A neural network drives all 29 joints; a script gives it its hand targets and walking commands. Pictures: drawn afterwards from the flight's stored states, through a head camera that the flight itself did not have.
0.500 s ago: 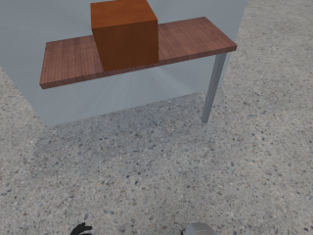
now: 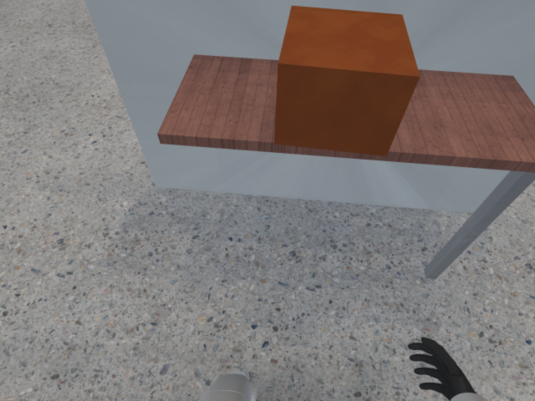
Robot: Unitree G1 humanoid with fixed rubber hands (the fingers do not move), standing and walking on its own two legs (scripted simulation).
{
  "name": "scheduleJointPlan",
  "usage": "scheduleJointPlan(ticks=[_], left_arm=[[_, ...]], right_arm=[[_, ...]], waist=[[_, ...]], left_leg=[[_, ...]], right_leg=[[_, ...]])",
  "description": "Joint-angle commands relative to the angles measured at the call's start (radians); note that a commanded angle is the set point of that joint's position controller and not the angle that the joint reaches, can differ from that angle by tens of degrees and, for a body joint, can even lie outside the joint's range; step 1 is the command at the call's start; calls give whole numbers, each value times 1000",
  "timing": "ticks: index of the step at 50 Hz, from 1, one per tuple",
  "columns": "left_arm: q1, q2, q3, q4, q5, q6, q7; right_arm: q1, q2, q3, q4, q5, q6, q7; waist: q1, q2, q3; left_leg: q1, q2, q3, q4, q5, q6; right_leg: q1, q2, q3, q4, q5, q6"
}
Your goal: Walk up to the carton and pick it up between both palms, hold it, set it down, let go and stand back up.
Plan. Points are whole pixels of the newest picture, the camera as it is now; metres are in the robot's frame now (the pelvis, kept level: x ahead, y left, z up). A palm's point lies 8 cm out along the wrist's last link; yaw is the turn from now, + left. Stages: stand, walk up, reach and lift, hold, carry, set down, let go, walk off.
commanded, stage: walk up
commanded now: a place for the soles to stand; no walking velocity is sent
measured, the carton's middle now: (338, 79) +0.78 -0.11 +0.05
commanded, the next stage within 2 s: none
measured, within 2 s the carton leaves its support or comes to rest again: neither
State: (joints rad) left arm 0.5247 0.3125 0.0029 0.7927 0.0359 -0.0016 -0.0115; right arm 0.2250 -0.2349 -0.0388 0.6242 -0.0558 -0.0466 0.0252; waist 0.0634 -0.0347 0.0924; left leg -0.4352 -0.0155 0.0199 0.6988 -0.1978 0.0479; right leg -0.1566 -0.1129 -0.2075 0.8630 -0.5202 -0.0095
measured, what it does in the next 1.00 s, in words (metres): walks ahead: right foot, then left foot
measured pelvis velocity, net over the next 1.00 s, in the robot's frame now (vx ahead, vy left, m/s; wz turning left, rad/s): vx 0.31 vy -0.06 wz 0.03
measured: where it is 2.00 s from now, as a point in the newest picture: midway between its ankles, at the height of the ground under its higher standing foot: (297, 354)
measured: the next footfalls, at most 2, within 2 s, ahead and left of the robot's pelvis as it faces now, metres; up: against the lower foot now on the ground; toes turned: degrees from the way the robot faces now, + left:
right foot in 0.38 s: +0.27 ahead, -0.19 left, +0.00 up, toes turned -3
left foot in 0.74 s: +0.40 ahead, +0.05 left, +0.00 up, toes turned -3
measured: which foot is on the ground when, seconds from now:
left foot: down 0.00-0.38, up 0.40-0.72, down 0.74-1.00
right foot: up 0.00-0.36, down 0.38-0.76, up 0.78-1.00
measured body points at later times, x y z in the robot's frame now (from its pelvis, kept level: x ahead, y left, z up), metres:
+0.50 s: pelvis +0.18 -0.07 +0.01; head +0.18 -0.09 +0.46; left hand +0.22 +0.20 -0.10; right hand +0.22 -0.34 -0.13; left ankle +0.14 +0.05 -0.65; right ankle +0.23 -0.19 -0.71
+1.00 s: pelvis +0.31 -0.06 +0.01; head +0.33 -0.04 +0.46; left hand +0.35 +0.20 -0.12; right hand +0.44 -0.29 -0.10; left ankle +0.37 +0.05 -0.71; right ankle +0.32 -0.20 -0.70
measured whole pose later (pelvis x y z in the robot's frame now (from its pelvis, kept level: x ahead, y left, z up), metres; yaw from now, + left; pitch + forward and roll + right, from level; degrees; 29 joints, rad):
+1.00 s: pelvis +0.31 -0.06 +0.01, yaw +2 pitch -2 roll -1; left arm 0.40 0.24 0.01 0.69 0.01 0.01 0.00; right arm 0.22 -0.21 0.01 0.69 -0.02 0.02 -0.01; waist -0.01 -0.01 0.09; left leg -0.36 0.02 0.06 0.63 -0.23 0.03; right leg -0.33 -0.06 -0.04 0.77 -0.44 0.03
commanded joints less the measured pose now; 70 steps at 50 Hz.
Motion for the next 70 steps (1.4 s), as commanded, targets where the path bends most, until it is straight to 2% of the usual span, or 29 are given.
scheduleJointPlan(ticks=[1, 4, 5, 9, 14, 16, 18, 19, 20, 21, 23, 26, 31, 34, 37, 38, 39, 40, 42, 44, 47, 51, 52, 54, 55, 57, 59, 63, 70], left_arm=[[-41, 153, 42, -185, 1, -4, -9], [24, 114, 46, -152, -3, -8, -19], [59, 99, 47, -141, -3, -7, -26], [-7, 75, 54, -156, -4, -12, -40], [-69, 55, 76, -185, 3, -30, -47], [-29, 63, 93, -185, 6, -41, -40], [101, 97, 111, -163, 8, -55, -21], [200, 152, 122, -154, 16, -67, -7], [194, 257, 136, -178, 11, -68, 4], [140, 245, 132, -171, -4, -54, 15], [47, 193, 107, -180, 3, -45, 18], [-10, 159, 85, -170, 6, -53, 19], [14, 159, 79, -130, -4, -63, 17], [-20, 156, 68, -133, -11, -46, 15], [-32, 96, 45, -169, -29, -42, 8], [11, 53, 24, -185, -26, -39, 4], [81, 21, 19, -178, -27, -17, 8], [80, 47, 36, -157, -18, 14, 21], [32, 66, 48, -160, -11, 26, 23], [22, 54, 49, -153, -20, 17, 22], [18, 8, 42, -151, -22, 4, 21], [9, 19, 52, -158, -18, -13, 19], [-32, 50, 61, -175, -10, -15, 19], [-138, 141, 79, -211, -15, -18, 24], [-205, 159, 83, -219, -33, -11, 21], [-217, 104, 63, -216, -45, -12, 10], [-203, 90, 57, -216, -42, -13, 6], [-186, 89, 53, -206, -43, -22, 3], [-218, 94, 46, -200, -41, -18, 9]], right_arm=[[273, -267, -88, -20, 35, 8, -61], [131, -189, -56, -31, 22, 2, -52], [118, -191, -52, -27, 20, -5, -46], [117, -186, -49, 2, 19, -26, -37], [125, -216, -63, 33, 19, -22, -20], [98, -222, -64, 37, 22, -12, -15], [102, -166, -41, 36, 12, 1, -12], [129, -73, -3, 23, 10, 1, -11], [154, -59, 1, -27, 21, 4, -10], [144, -141, -18, -29, 3, 20, -16], [118, -161, -26, -7, 13, 26, -11], [159, -136, -28, 17, 19, 22, 8], [79, -87, -18, -12, 16, 17, 20], [79, -70, -18, -17, 19, 8, 4], [194, -123, -36, 2, 13, -5, -19], [235, -191, -45, 2, 6, -3, -29], [219, -225, -50, -12, 21, 9, -40], [182, -220, -50, -11, 42, 29, -51], [132, -200, -44, -7, 48, 46, -62], [70, -179, -28, -7, 43, 48, -60], [24, -163, -15, -7, 35, 48, -52], [-55, -169, 4, -3, 61, 59, -40], [-56, -157, 10, -10, 77, 59, -35], [-2, -103, 23, -3, 78, 64, -29], [-1, -113, 12, 15, 69, 69, -31], [-25, -157, 4, 24, 59, 58, -24], [-11, -168, -1, 45, 60, 47, -20], [-12, -171, 7, 61, 53, 37, -22], [-9, -171, 10, 58, 66, 37, -15]], waist=[[-166, 137, -99], [-84, 118, -21], [-73, 168, -26], [-84, 190, 8], [-98, 186, 0], [-60, 134, -2], [18, 28, -25], [71, -164, -69], [51, -289, -54], [18, -167, -1], [7, -100, 68], [-25, -82, 37], [-6, -96, 4], [-35, -80, -13], [-101, 15, -103], [-126, 162, -161], [-107, 233, -198], [-108, 176, -163], [-109, 191, -94], [-87, 194, -50], [-77, 217, -105], [-26, 156, -143], [-33, 105, -130], [-75, -29, -108], [-92, -57, -66], [-83, -71, -76], [-72, -106, -96], [-62, 17, -131], [-60, 43, -120]], left_leg=[[439, 385, -681, -392, -275, 251], [209, 256, -381, -408, -159, 182], [166, 241, -349, -412, -144, 190], [134, 224, -278, -434, -143, 208], [57, 211, -233, -406, -323, 178], [-20, 208, -223, -343, -420, 156], [-141, 150, -170, -138, -464, 101], [-212, 54, -49, 194, -341, 32], [-353, -54, 21, 450, -404, -33], [-351, 28, -65, 550, -382, -31], [-339, 87, -75, 577, -277, -39], [-178, 112, -52, 355, -205, -59], [-74, 84, 23, 70, -91, -58], [102, 32, 73, -44, 31, -36], [380, 54, 2, -168, 247, 7], [462, 221, -208, -219, 273, 75], [405, 424, -484, -329, 191, 190], [336, 435, -464, -349, 100, 265], [264, 352, -384, -378, -51, 215], [183, 292, -253, -365, 61, 167], [200, 263, -170, -272, 292, 172], [71, 194, -104, -165, 231, 94], [-2, 174, -92, -162, 121, 52], [92, 71, 4, -50, -123, -36], [206, 66, -23, -77, -125, -34], [228, 102, -72, -151, -18, -22], [198, 111, -89, -184, -11, -15], [200, 119, -69, -207, 62, -17], [169, 135, -89, -256, 39, -7]], right_leg=[[-524, 16, 200, 481, 28, -6], [-427, -24, 230, 338, 126, 9], [-383, -11, 219, 313, 135, 19], [-390, -26, 201, 91, 186, 44], [-237, 11, 157, -144, 285, 15], [-95, 38, 124, -218, 323, -7], [116, 79, 119, -256, 215, -25], [206, -77, 367, -393, 28, -73], [182, -321, 859, -645, -223, -189], [87, -370, 964, -701, -313, -269], [0, -298, 727, -630, -136, -287], [-80, -206, 492, -615, 63, -233], [-42, -167, 364, -572, 300, -229], [-119, -128, 283, -447, 571, -183], [-243, -50, 203, -261, 563, -72], [-299, 4, 149, -66, 425, -25], [-296, 101, 140, 103, -57, 22], [-281, 70, 208, 193, -147, 19], [-336, 56, 224, 214, -97, 22], [-282, 39, 225, 104, -31, 27], [-206, 44, 171, -54, 14, 41], [3, 74, 136, -336, 363, 21], [36, 38, 216, -358, 407, -4], [-154, -178, 461, -492, 283, -109], [-281, -175, 442, -492, 277, -135], [-262, -67, 323, -469, 270, -70], [-206, -38, 292, -451, 237, -49], [-122, -53, 293, -410, 375, -53], [-92, -25, 263, -409, 328, -31]])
